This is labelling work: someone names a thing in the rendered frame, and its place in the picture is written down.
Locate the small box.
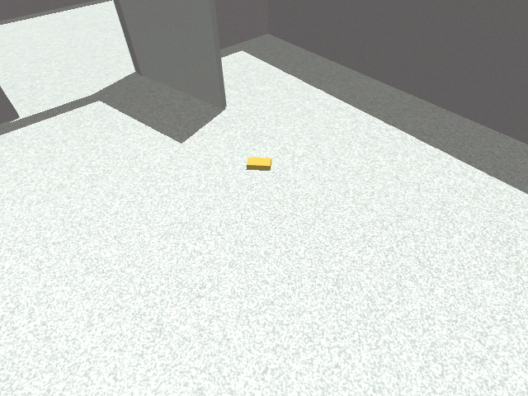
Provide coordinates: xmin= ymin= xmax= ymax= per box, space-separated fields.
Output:
xmin=247 ymin=157 xmax=271 ymax=170

